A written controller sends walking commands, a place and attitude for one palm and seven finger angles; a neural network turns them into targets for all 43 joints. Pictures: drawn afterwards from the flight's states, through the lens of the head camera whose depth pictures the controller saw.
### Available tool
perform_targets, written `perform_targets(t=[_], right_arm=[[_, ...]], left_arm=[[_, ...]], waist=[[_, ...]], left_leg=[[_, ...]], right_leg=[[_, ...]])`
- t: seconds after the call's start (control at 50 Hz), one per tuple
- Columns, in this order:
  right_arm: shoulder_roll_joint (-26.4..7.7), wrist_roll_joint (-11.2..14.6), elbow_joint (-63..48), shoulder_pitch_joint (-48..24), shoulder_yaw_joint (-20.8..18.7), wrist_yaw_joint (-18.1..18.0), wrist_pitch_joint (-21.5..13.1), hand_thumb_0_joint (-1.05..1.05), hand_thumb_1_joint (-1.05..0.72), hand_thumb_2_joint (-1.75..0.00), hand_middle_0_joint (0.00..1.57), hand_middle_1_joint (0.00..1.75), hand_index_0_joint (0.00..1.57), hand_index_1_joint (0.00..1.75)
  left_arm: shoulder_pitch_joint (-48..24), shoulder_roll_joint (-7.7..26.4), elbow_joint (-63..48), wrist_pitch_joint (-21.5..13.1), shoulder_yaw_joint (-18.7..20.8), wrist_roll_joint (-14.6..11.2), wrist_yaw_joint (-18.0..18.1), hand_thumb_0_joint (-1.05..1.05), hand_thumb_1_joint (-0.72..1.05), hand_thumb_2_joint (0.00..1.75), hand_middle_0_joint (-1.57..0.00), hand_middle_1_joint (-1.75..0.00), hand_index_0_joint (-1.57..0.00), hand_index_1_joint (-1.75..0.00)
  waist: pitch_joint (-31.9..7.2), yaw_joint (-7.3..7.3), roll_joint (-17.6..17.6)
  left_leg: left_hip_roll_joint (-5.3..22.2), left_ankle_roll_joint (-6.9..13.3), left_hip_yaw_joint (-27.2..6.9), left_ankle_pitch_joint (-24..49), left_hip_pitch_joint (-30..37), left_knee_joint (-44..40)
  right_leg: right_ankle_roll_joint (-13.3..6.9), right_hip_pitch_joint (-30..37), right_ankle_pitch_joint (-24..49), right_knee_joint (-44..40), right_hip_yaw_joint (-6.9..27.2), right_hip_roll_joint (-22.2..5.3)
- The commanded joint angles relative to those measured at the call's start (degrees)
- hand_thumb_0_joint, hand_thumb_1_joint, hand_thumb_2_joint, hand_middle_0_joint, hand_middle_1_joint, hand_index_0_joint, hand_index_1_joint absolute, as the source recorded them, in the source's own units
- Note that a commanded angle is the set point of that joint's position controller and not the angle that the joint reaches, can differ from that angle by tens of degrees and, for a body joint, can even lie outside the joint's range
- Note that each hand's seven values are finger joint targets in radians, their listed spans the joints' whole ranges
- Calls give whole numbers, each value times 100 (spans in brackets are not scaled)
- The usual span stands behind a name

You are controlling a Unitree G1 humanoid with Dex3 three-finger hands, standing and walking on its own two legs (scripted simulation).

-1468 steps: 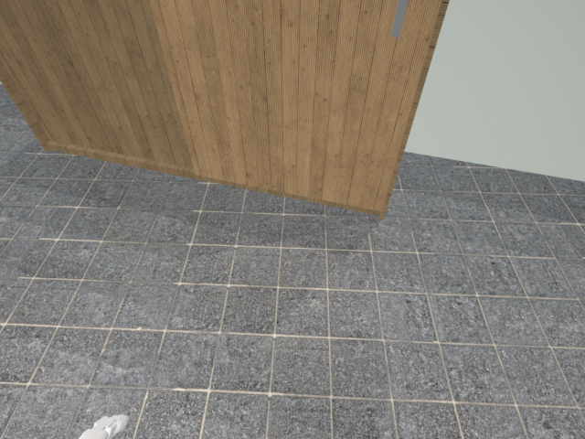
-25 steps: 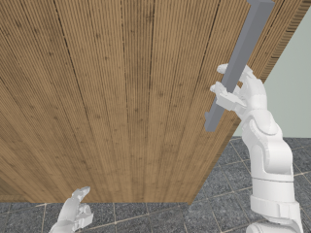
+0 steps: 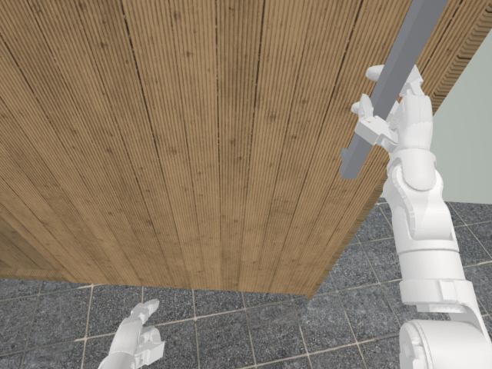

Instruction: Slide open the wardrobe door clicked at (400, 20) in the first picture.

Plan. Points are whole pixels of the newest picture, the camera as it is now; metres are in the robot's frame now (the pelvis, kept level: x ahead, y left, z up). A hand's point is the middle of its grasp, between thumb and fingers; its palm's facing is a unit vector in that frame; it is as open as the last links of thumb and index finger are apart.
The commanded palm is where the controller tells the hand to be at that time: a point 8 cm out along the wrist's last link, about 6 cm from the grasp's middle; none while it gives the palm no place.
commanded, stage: step sideways, sliding the door along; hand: right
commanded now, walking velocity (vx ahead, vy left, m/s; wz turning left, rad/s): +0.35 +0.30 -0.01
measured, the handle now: (379, 88) +0.46 -0.17 +0.24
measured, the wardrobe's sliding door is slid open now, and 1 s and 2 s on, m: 0.00 0.12 0.43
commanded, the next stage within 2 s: none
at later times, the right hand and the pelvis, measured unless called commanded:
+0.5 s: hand (340, 118) +0.42 -0.11 +0.21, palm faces +0.27 +0.96 -0.10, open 6.7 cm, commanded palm +0.40 -0.09 +0.21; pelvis +0.04 +0.09 +0.00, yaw -6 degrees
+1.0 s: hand (277, 112) +0.43 -0.02 +0.20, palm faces +0.41 +0.91 -0.06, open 7.1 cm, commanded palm +0.40 +0.01 +0.21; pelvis +0.10 +0.21 -0.01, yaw -10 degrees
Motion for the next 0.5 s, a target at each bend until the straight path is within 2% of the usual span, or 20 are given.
perform_targets(t=[0.0, 0.06, 0.08, 0.1, 0.12, 0.14, 0.16, 0.18, 0.2, 0.22, 0.24, 0.26, 0.28, 0.3, 0.32, 0.34, 0.36, 0.38, 0.44, 0.48], right_arm=[[-127, -22, -1888, -3511, 482, 220, -987, 0, -90, -90, 45, 140, 45, 140], [-39, -43, -1771, -3605, 605, 235, -1107, 0, -90, -90, 45, 140, 45, 140], [4, -50, -1679, -3507, 650, 245, -1124, 0, -90, -90, 45, 140, 45, 140], [100, -61, -1718, -3419, 728, 251, -1113, 0, -90, -90, 45, 140, 45, 140], [176, -102, -1874, -3463, 872, 259, -1086, 0, -90, -90, 45, 140, 45, 140], [86, -144, -1874, -3358, 815, 248, -1088, 0, -90, -90, 45, 140, 45, 140], [47, -166, -1721, -3159, 708, 218, -1113, 0, -90, -90, 45, 140, 45, 140], [345, -180, -1794, -3275, 975, 278, -1132, 0, -90, -90, 45, 140, 45, 140], [250, -173, -1968, -3330, 896, 296, -1176, 0, -90, -90, 45, 140, 45, 140], [389, -186, -2223, -3478, 1025, 300, -1232, 0, -90, -90, 45, 140, 45, 140], [474, -227, -2275, -3628, 1076, 304, -1323, 0, -90, -90, 45, 140, 45, 140], [702, -237, -2282, -3673, 1264, 313, -1400, 0, -90, -90, 45, 140, 45, 140], [810, -233, -2234, -3622, 1359, 305, -1467, 0, -90, -90, 45, 140, 45, 140], [890, -214, -2314, -3649, 1479, 295, -1551, 0, -90, -90, 45, 140, 45, 140], [953, -132, -2541, -3568, 1592, 337, -1651, 0, -90, -90, 45, 140, 45, 140], [1201, -118, -2636, -3713, 1857, 398, -1664, 0, -90, -90, 45, 140, 45, 140], [1026, -118, -2546, -3767, 1714, 422, -1672, 0, -90, -90, 45, 140, 45, 140], [914, -188, -2795, -3941, 1646, 460, -1664, 0, -90, -90, 45, 140, 45, 140], [905, -275, -3117, -3751, 1722, 522, -1656, 0, -90, -90, 45, 140, 45, 140], [1003, -310, -3167, -3272, 1746, 567, -1566, 0, -90, -90, 45, 140, 45, 140]], left_arm=[[-504, 907, -715, -181, 328, -80, 26, 0, 90, 90, -20, -30, -20, -30], [-562, 933, -759, -219, 323, -126, 81, 0, 90, 90, -20, -30, -20, -30], [-593, 932, -774, -235, 322, -164, 109, 0, 90, 90, -20, -30, -20, -30], [-649, 892, -836, -249, 295, -235, 139, 0, 90, 90, -20, -30, -20, -30], [-701, 786, -879, -264, 250, -289, 166, 0, 90, 90, -20, -30, -20, -30], [-823, 680, -933, -286, 235, -264, 210, 0, 90, 90, -20, -30, -20, -30], [-875, 761, -834, -378, 279, -211, 280, 0, 90, 90, -20, -30, -20, -30], [-661, 787, -642, -443, 319, -171, 234, 0, 90, 90, -20, -30, -20, -30], [-576, 848, -566, -504, 359, -185, 219, 0, 90, 90, -20, -30, -20, -30], [-568, 863, -489, -536, 357, -183, 201, 0, 90, 90, -20, -30, -20, -30], [-508, 813, -498, -551, 351, -159, 186, 0, 90, 90, -20, -30, -20, -30], [-447, 733, -519, -537, 323, -140, 165, 0, 90, 90, -20, -30, -20, -30], [-391, 700, -497, -529, 314, -125, 148, 0, 90, 90, -20, -30, -20, -30], [-296, 747, -486, -518, 341, -114, 129, 0, 90, 90, -20, -30, -20, -30], [-435, 1090, -649, -528, 496, -47, 110, 0, 90, 90, -20, -30, -20, -30], [-392, 986, -704, -523, 441, -99, -28, 0, 90, 90, -20, -30, -20, -30], [-583, 1028, -737, -533, 512, -164, -142, 0, 90, 90, -20, -30, -20, -30], [-658, 986, -730, -502, 556, -181, -170, 0, 90, 90, -20, -30, -20, -30], [-526, 1003, -685, -459, 607, -166, -272, 0, 90, 90, -20, -30, -20, -30], [-358, 1027, -807, -449, 655, -177, -329, 0, 90, 90, -20, -30, -20, -30]], waist=[[-1788, 392, -1110], [-1775, 361, -1064], [-1870, 312, -939], [-2000, 224, -562], [-2067, 260, 532], [-1867, 191, 1861], [-1631, 31, 1728], [-1642, 123, 1219], [-1541, 179, 1091], [-1616, 269, 842], [-1725, 269, 910], [-1782, 359, 985], [-1842, 480, 816], [-1940, 637, 300], [-1976, 575, -1298], [-2237, 456, -1407], [-2126, 395, -814], [-1839, 361, -257], [-1510, 436, -443], [-1625, 427, -890]], left_leg=[[282, 58, -153, 21, -1226, 111], [158, 93, 237, 563, 365, -977], [94, 116, 330, 769, 1180, -1408], [153, 174, 255, 1053, 1980, -1845], [743, 383, -464, 865, 2278, -2535], [1711, 830, -2224, 593, 2289, -3470], [2067, 1163, -2689, 1209, 2297, -3489], [1977, 1170, -2162, 792, 2074, -3366], [1839, 1234, -2028, 1425, 2046, -3164], [1737, 1289, -1515, 2477, 2164, -2805], [1648, 1231, -1080, 3336, 2046, -2463], [1479, 1088, -626, 3579, 1784, -2148], [1247, 920, -269, 3418, 1340, -1605], [942, 621, 130, 2777, 422, -633], [317, 209, 316, 729, -1459, 731], [196, 213, -398, -244, -2062, 2039], [400, 239, -897, 45, -2191, 2665], [581, 177, -868, 81, -2376, 2635], [601, -27, -404, 253, -2384, 1934], [404, -110, 17, 641, -2084, 1356]], right_leg=[[-1374, 2101, 2948, -579, 1583, -1843], [-1050, 921, 1888, -443, 891, -1577], [-879, 385, 1422, -155, 591, -1403], [-666, -207, 942, 479, 181, -1062], [-413, -720, -93, 1360, -298, -468], [-247, -1634, -1467, 2497, -88, 167], [-248, -1978, -1665, 3366, 303, 280], [-219, -1757, -1433, 3582, 496, 116], [-186, -1720, -1151, 3544, 472, 26], [-170, -1506, -1028, 3193, 386, -32], [-207, -1043, -1102, 2444, 213, -80], [-238, -541, -779, 1564, 73, -114], [-261, 188, -66, 560, 11, -160], [-328, 1376, 992, -559, 133, -420], [-756, 2769, 2134, -1007, 2094, -1945], [-1261, 3110, 2970, -972, 3584, -2942], [-1623, 2890, 2826, -848, 3325, -3203], [-1648, 2696, 3080, -690, 2655, -3080], [-1171, 2513, 3812, -501, 1341, -2398], [-856, 2610, 4427, -421, 560, -1939]])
